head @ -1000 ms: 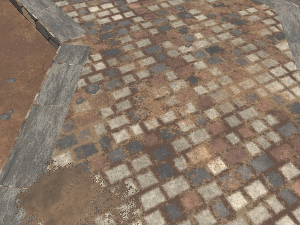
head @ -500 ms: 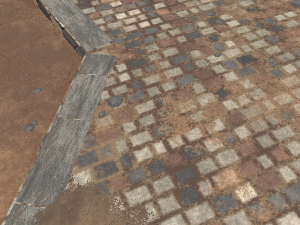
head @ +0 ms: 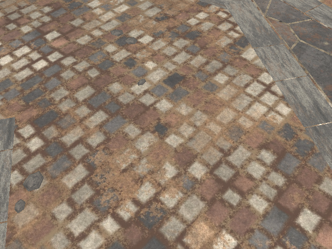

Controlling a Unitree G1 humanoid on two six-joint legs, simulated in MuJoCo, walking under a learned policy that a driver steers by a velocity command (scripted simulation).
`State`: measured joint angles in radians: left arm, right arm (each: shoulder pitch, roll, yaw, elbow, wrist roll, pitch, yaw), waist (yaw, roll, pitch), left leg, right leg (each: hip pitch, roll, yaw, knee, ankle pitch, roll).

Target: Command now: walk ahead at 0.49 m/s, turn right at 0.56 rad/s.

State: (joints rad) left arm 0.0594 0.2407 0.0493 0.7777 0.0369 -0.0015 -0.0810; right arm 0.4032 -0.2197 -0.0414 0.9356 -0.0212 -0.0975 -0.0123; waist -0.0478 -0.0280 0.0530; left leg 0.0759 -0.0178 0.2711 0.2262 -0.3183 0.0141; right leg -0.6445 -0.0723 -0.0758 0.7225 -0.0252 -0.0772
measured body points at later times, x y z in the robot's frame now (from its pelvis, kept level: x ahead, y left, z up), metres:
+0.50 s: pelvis +0.28 -0.04 +0.00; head +0.30 -0.06 +0.45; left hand +0.31 +0.22 -0.12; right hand +0.37 -0.30 -0.13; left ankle +0.45 +0.09 -0.68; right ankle +0.18 -0.08 -0.74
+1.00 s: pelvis +0.57 -0.01 +0.01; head +0.60 +0.01 +0.46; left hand +0.70 +0.26 -0.10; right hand +0.62 -0.28 -0.12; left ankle +0.51 +0.03 -0.74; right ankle +0.73 -0.17 -0.67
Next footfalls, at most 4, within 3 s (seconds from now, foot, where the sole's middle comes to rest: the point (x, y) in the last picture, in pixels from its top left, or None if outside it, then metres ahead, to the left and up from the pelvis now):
0.10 right None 0.22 -0.09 -0.77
0.68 left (158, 225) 0.55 0.04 -0.77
1.20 right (179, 154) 0.88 -0.07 -0.77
1.70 left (123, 126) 1.07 0.20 -0.77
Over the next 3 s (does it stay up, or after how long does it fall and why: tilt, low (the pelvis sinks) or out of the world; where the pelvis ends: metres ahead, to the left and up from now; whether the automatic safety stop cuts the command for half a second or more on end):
stays up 1.05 0.11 0.01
